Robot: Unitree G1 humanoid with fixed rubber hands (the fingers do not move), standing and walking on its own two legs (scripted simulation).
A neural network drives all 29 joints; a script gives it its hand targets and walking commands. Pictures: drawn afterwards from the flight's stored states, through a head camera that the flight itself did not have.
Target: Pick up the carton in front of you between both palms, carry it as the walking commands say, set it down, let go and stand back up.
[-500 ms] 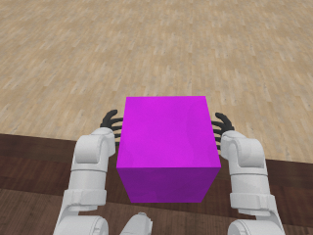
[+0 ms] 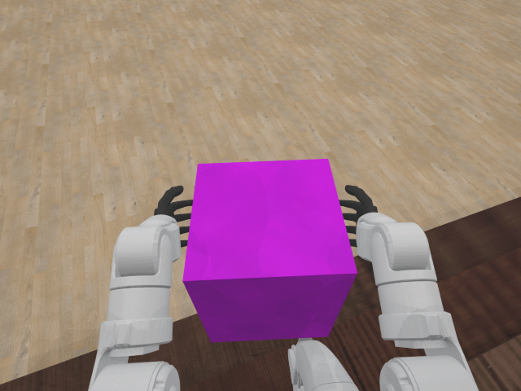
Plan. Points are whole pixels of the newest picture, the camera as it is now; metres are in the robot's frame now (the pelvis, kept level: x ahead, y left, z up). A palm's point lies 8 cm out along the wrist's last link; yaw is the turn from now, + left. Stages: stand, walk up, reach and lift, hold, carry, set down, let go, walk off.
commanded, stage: carry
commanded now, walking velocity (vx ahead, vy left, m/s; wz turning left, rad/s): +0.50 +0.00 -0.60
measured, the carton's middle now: (266, 255) +0.34 -0.02 -0.01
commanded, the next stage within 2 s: none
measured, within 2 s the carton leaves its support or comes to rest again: neither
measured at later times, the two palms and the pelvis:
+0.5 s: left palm (210, 144) +0.71 +0.09 -0.08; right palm (325, 152) +0.67 -0.21 -0.09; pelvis +0.35 -0.02 -0.16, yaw -8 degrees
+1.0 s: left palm (205, 108) +1.08 +0.13 -0.23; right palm (285, 99) +1.10 -0.17 -0.21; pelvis +0.74 -0.04 -0.32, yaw +9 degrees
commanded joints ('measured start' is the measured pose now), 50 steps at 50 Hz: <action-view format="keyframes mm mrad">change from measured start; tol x64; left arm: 1 -684 -1111 -677 -166 -390 -62 -191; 50 -630 -969 -634 -197 -289 -83 -176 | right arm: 1 -727 1121 643 -251 460 -58 281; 50 -644 1120 660 -126 496 -57 310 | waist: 1 -64 140 -390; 50 -62 155 -399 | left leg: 1 523 164 -284 -67 746 8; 8 132 178 18 392 1100 -79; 10 -416 -51 -31 964 -92 -142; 26 -247 -71 -88 -351 954 -35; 33 827 172 -517 -250 1444 285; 50 154 -112 -383 71 518 79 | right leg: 1 -216 29 -43 -168 251 -6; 11 1203 -200 339 -523 764 -275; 21 630 -101 232 -439 -50 -147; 30 581 -113 -43 80 517 3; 33 -217 49 -64 698 -599 79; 50 546 1 -27 -911 733 49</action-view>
